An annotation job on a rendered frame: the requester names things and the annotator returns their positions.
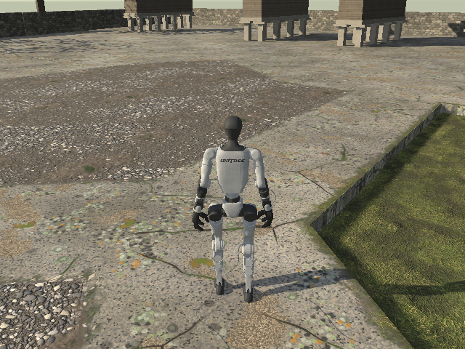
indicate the robot torso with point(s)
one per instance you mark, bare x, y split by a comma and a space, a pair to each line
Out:
232, 177

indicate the robot right shin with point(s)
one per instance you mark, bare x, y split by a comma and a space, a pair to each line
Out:
248, 267

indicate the right robot forearm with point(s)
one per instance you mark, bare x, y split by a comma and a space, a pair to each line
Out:
265, 197

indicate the robot left upper arm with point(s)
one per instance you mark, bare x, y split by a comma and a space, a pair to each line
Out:
209, 154

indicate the left robot forearm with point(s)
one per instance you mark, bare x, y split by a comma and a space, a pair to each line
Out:
200, 198

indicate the left robot hand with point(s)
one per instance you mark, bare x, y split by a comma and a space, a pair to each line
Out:
197, 221

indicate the right robot hand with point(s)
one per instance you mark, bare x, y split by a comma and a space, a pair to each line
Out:
269, 217

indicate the robot right upper arm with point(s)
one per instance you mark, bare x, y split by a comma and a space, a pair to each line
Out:
256, 155

